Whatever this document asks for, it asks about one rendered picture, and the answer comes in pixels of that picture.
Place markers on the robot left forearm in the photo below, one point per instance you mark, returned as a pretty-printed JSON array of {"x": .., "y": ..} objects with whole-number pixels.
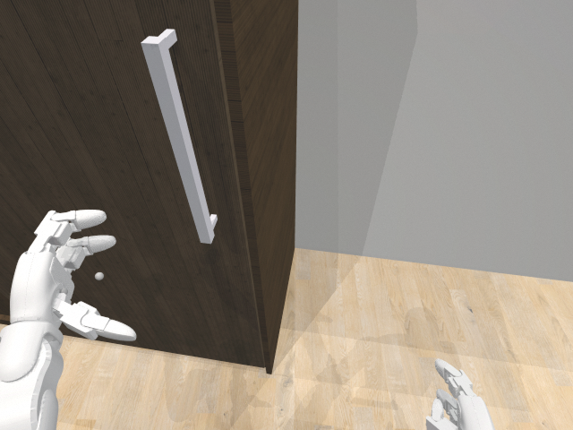
[{"x": 30, "y": 368}]

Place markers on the robot left hand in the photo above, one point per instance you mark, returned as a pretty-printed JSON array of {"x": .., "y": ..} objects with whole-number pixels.
[{"x": 42, "y": 271}]

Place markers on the handle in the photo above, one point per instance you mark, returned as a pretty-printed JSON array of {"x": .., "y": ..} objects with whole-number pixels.
[{"x": 156, "y": 51}]

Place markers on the robot right hand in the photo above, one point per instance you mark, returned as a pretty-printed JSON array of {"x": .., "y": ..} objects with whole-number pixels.
[{"x": 469, "y": 412}]

